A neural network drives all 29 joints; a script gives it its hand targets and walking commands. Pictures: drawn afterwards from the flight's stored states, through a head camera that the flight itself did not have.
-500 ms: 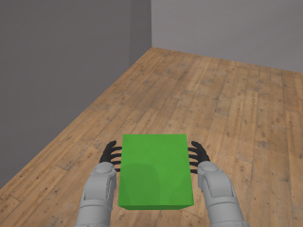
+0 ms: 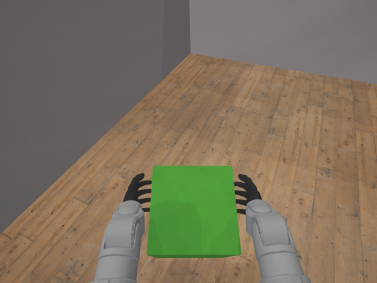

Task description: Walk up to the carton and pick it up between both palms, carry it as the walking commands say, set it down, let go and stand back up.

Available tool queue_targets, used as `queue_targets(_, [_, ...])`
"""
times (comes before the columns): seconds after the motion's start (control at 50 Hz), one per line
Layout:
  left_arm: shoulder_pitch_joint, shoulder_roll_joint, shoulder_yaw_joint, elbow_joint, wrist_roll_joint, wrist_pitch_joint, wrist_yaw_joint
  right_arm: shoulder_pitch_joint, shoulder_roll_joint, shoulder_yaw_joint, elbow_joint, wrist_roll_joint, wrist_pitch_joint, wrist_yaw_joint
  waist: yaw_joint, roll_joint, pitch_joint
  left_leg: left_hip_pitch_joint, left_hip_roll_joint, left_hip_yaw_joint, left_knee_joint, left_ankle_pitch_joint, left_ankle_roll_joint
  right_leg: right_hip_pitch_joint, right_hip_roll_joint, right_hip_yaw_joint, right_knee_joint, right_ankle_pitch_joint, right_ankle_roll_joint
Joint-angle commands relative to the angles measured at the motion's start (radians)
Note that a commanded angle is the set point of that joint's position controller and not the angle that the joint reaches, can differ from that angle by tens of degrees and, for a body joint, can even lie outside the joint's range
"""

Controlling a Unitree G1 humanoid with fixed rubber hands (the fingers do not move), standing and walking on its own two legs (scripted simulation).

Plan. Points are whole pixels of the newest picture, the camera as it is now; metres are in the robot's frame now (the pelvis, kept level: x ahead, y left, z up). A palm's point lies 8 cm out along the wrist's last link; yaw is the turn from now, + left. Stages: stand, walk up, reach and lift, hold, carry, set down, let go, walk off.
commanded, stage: carry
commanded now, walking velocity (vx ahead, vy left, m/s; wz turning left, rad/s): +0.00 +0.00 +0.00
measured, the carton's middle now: (191, 217) +0.31 +0.00 -0.06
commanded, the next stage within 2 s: hold in 0.42 s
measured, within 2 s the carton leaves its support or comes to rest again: neither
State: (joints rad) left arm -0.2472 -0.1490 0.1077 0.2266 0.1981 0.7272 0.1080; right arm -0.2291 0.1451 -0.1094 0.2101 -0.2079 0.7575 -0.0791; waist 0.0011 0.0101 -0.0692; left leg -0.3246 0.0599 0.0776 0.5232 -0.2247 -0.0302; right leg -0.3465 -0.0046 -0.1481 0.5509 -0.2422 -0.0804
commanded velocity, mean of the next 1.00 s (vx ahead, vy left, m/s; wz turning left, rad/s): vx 0.00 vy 0.00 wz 0.00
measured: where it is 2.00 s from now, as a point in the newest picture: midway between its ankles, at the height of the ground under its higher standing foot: outside the picture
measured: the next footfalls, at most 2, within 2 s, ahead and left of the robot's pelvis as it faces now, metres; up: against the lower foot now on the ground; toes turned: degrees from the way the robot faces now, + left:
none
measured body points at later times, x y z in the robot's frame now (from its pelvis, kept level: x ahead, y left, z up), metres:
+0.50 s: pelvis -0.01 +0.01 +0.00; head -0.01 -0.01 +0.45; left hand +0.30 +0.14 +0.03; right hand +0.30 -0.13 +0.01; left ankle +0.03 +0.15 -0.73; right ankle +0.03 -0.07 -0.73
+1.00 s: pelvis +0.01 +0.06 +0.01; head -0.04 +0.04 +0.46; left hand +0.33 +0.18 +0.05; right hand +0.31 -0.09 +0.03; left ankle +0.03 +0.15 -0.73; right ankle +0.04 -0.06 -0.73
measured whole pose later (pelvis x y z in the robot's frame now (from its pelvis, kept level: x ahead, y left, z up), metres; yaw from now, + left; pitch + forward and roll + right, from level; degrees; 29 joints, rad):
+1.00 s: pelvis +0.01 +0.06 +0.01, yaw -6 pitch -5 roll +0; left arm -0.37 -0.18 0.27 0.43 0.24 0.68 0.13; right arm -0.35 0.17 -0.20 0.43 -0.27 0.72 -0.05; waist 0.04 0.05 -0.03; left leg -0.14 -0.04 -0.02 0.46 -0.24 0.03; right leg -0.17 0.01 0.00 0.44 -0.19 -0.01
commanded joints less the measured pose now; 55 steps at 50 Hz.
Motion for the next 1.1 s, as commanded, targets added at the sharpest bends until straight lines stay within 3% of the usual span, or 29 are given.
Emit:
queue_targets(0.0, [-0.405, -0.994, -0.545, -0.089, -0.258, -0.046, -0.270, -0.483, 0.997, 0.564, -0.086, 0.269, -0.069, 0.243, 0.002, -0.057, -0.310, 0.094, 0.073, -0.066, -0.031, 0.034, 0.057, 0.122, -0.175, 0.173, -0.120, 0.142, 0.005])
queue_targets(0.04, [-0.456, -1.027, -0.604, -0.204, -0.306, -0.050, -0.270, -0.476, 1.029, 0.588, -0.143, 0.302, -0.071, 0.246, 0.005, -0.002, -0.328, 0.101, 0.068, -0.057, -0.035, 0.059, 0.053, 0.124, -0.178, 0.163, -0.095, 0.148, 0.003])
queue_targets(0.06, [-0.378, -1.043, -0.587, -0.081, -0.274, -0.034, -0.270, -0.485, 1.000, 0.566, -0.126, 0.284, -0.074, 0.247, 0.006, 0.029, -0.325, 0.119, 0.083, -0.071, -0.052, 0.072, 0.057, 0.111, -0.163, 0.165, -0.091, 0.135, 0.007])
queue_targets(0.16, [-0.430, -1.015, -0.592, -0.174, -0.287, -0.051, -0.268, -0.488, 0.999, 0.594, -0.157, 0.292, -0.078, 0.247, 0.008, -0.037, -0.307, 0.073, 0.075, -0.075, -0.031, 0.027, 0.061, 0.119, -0.171, 0.175, -0.121, 0.124, 0.013])
queue_targets(0.22, [-0.408, -0.992, -0.548, -0.101, -0.258, -0.049, -0.269, -0.507, 0.983, 0.577, -0.131, 0.276, -0.079, 0.240, 0.006, -0.061, -0.294, 0.062, 0.063, -0.070, -0.020, -0.006, 0.060, 0.101, -0.183, 0.191, -0.143, 0.093, 0.005])
queue_targets(0.36, [-0.376, -1.031, -0.603, -0.138, -0.293, -0.038, -0.264, -0.505, 0.973, 0.604, -0.219, 0.304, -0.084, 0.236, 0.009, 0.009, -0.328, 0.092, 0.086, -0.075, -0.032, 0.098, 0.058, 0.115, -0.156, 0.153, -0.094, 0.163, 0.013])
queue_targets(0.4, [-0.397, -1.001, -0.587, -0.187, -0.285, -0.039, -0.260, -0.456, 0.982, 0.587, -0.175, 0.289, -0.068, 0.234, 0.009, -0.021, -0.346, 0.090, 0.086, -0.083, -0.042, 0.080, 0.060, 0.131, -0.160, 0.158, -0.087, 0.159, 0.015])
queue_targets(0.42, [-0.486, -0.968, -0.478, -0.119, -0.281, -0.060, -0.294, -0.476, 1.106, 0.549, -0.055, 0.302, -0.066, 0.248, 0.094, -0.045, -0.336, 0.148, -0.165, -0.091, -0.065, 0.161, 0.053, 0.338, -0.003, 0.296, -0.165, 0.205, 0.061])
queue_targets(0.46, [-0.493, -0.922, -0.450, -0.082, -0.243, -0.092, -0.309, -0.564, 1.126, 0.579, -0.071, 0.305, -0.094, 0.238, 0.132, -0.076, -0.303, 0.115, -0.160, -0.108, -0.069, 0.140, 0.072, 0.350, -0.022, 0.337, -0.181, 0.232, 0.085])
queue_targets(0.52, [-0.609, -0.977, -0.475, -0.099, -0.292, -0.096, -0.334, -0.651, 1.120, 0.562, -0.037, 0.288, -0.115, 0.232, 0.119, -0.041, -0.328, 0.101, -0.154, -0.124, -0.090, 0.154, 0.070, 0.418, 0.010, 0.299, -0.177, 0.186, 0.070])
queue_targets(0.54, [-0.583, -0.998, -0.489, -0.068, -0.292, -0.083, -0.342, -0.636, 1.121, 0.546, -0.022, 0.281, -0.120, 0.235, 0.085, -0.011, -0.352, 0.140, -0.157, -0.119, -0.097, 0.176, 0.069, 0.420, 0.021, 0.279, -0.170, 0.229, 0.060])
queue_targets(0.6, [-0.478, -1.024, -0.434, 0.082, -0.252, -0.058, -0.353, -0.662, 1.112, 0.531, 0.025, 0.254, -0.115, 0.244, 0.088, -0.049, -0.295, 0.176, -0.158, -0.128, -0.126, 0.169, 0.055, 0.374, 0.035, 0.265, -0.190, 0.210, 0.059])
queue_targets(0.64, [-0.510, -1.017, -0.402, 0.084, -0.231, -0.053, -0.351, -0.642, 1.120, 0.507, 0.091, 0.253, -0.103, 0.260, 0.098, -0.019, -0.237, 0.118, -0.152, -0.125, -0.147, 0.142, 0.055, 0.403, 0.030, 0.276, -0.197, 0.189, 0.057])
queue_targets(0.72, [-0.558, -1.032, -0.340, 0.189, -0.205, -0.045, -0.352, -0.724, 1.066, 0.434, 0.143, 0.228, -0.095, 0.287, 0.077, -0.029, -0.124, 0.096, -0.130, -0.149, -0.185, -0.030, 0.056, 0.346, 0.050, 0.242, -0.199, 0.026, 0.048])
queue_targets(0.74, [-0.621, -1.073, -0.367, 0.178, -0.216, -0.045, -0.349, -0.737, 1.062, 0.411, 0.175, 0.218, -0.096, 0.293, 0.047, 0.007, -0.138, 0.102, -0.111, -0.169, -0.209, -0.069, 0.056, 0.346, 0.062, 0.227, -0.182, 0.022, 0.044])
queue_targets(0.78, [-0.633, -1.082, -0.352, 0.207, -0.200, -0.048, -0.346, -0.758, 1.039, 0.400, 0.181, 0.230, -0.111, 0.308, 0.067, 0.096, -0.102, 0.028, -0.088, -0.182, -0.238, -0.138, 0.053, 0.380, 0.080, 0.209, -0.135, 0.033, 0.039])
queue_targets(0.8, [-0.710, -1.082, -0.341, 0.229, -0.201, -0.046, -0.345, -0.751, 1.038, 0.349, 0.248, 0.207, -0.105, 0.313, 0.039, 0.083, -0.083, -0.019, -0.081, -0.185, -0.260, -0.215, 0.055, 0.404, 0.086, 0.204, -0.142, -0.014, 0.038])
queue_targets(0.82, [-0.727, -1.097, -0.340, 0.229, -0.203, -0.058, -0.341, -0.795, 1.035, 0.388, 0.209, 0.230, -0.117, 0.316, 0.055, 0.110, -0.091, -0.051, -0.068, -0.195, -0.263, -0.227, 0.060, 0.422, 0.091, 0.191, -0.117, -0.005, 0.044])
queue_targets(0.84, [-0.669, -1.110, -0.340, 0.241, -0.199, -0.060, -0.336, -0.798, 1.027, 0.387, 0.191, 0.232, -0.120, 0.318, 0.043, 0.084, -0.153, -0.004, -0.065, -0.200, -0.251, -0.168, 0.056, 0.420, 0.090, 0.187, -0.113, 0.040, 0.043])
queue_targets(0.86, [-0.689, -1.131, -0.357, 0.237, -0.211, -0.063, -0.336, -0.831, 1.020, 0.410, 0.146, 0.248, -0.130, 0.320, 0.043, 0.136, -0.174, -0.009, -0.066, -0.200, -0.252, -0.153, 0.052, 0.447, 0.090, 0.200, -0.099, 0.068, 0.042])
queue_targets(0.88, [-0.720, -1.185, -0.387, 0.251, -0.230, -0.062, -0.335, -0.874, 0.997, 0.405, 0.110, 0.245, -0.138, 0.322, -0.007, 0.117, -0.224, 0.044, -0.053, -0.214, -0.238, -0.125, 0.047, 0.402, 0.095, 0.197, -0.084, 0.082, 0.041])
queue_targets(0.9, [-0.728, -1.171, -0.395, 0.206, -0.239, -0.065, -0.328, -0.885, 1.018, 0.437, 0.085, 0.263, -0.141, 0.320, 0.023, 0.121, -0.270, 0.035, -0.054, -0.212, -0.235, -0.085, 0.048, 0.459, 0.086, 0.202, -0.085, 0.119, 0.038])
queue_targets(0.92, [-0.695, -1.177, -0.389, 0.208, -0.243, -0.067, -0.329, -0.863, 1.008, 0.446, 0.064, 0.258, -0.137, 0.315, 0.015, 0.036, -0.321, 0.110, -0.053, -0.218, -0.204, 0.036, 0.044, 0.407, 0.086, 0.200, -0.086, 0.159, 0.040])
queue_targets(0.94, [-0.722, -1.175, -0.420, 0.159, -0.258, -0.072, -0.327, -0.868, 1.032, 0.464, 0.037, 0.269, -0.135, 0.314, 0.002, 0.019, -0.381, 0.133, -0.078, -0.198, -0.172, 0.104, 0.039, 0.423, 0.077, 0.220, -0.103, 0.196, 0.043])
queue_targets(0.98, [-0.619, -1.176, -0.412, 0.147, -0.245, -0.060, -0.320, -0.741, 1.034, 0.472, 0.085, 0.266, -0.117, 0.313, 0.032, 0.037, -0.378, 0.197, -0.075, -0.210, -0.144, 0.324, 0.027, 0.404, 0.073, 0.227, -0.109, 0.273, 0.037])
queue_targets(1.0, [-0.556, -1.173, -0.404, 0.176, -0.228, -0.048, -0.315, -0.712, 1.029, 0.486, 0.071, 0.260, -0.107, 0.315, 0.053, 0.001, -0.340, 0.188, -0.075, -0.200, -0.144, 0.366, 0.023, 0.403, 0.077, 0.229, -0.120, 0.290, 0.038])
queue_targets(1.02, [-0.547, -1.163, -0.392, 0.184, -0.228, -0.040, -0.319, -0.724, 1.022, 0.477, 0.062, 0.259, -0.103, 0.314, 0.035, -0.005, -0.305, 0.185, -0.085, -0.197, -0.147, 0.345, 0.028, 0.397, 0.069, 0.240, -0.136, 0.283, 0.037])
queue_targets(1.06, [-0.479, -1.161, -0.394, 0.133, -0.216, -0.037, -0.314, -0.660, 1.015, 0.489, 0.051, 0.262, -0.099, 0.318, 0.073, 0.024, -0.307, 0.224, -0.083, -0.198, -0.148, 0.432, 0.019, 0.402, 0.074, 0.242, -0.142, 0.300, 0.029])
queue_targets(1.08, [-0.467, -1.169, -0.414, 0.137, -0.225, -0.038, -0.315, -0.654, 1.007, 0.504, 0.017, 0.263, -0.100, 0.314, 0.060, -0.004, -0.321, 0.266, -0.080, -0.206, -0.132, 0.495, 0.021, 0.375, 0.075, 0.255, -0.148, 0.321, 0.030])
